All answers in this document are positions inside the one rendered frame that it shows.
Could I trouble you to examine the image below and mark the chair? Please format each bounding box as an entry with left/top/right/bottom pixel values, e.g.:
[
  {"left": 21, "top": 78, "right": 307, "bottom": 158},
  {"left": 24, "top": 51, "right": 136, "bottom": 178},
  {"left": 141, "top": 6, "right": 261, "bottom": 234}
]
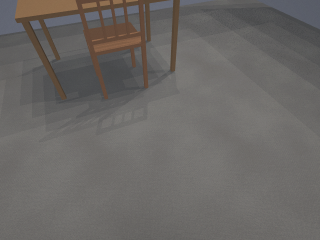
[{"left": 75, "top": 0, "right": 149, "bottom": 100}]

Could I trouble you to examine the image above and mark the table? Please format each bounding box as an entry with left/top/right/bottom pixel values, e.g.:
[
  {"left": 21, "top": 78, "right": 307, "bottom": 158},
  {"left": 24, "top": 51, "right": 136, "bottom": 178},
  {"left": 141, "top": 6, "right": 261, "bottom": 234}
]
[{"left": 14, "top": 0, "right": 180, "bottom": 100}]

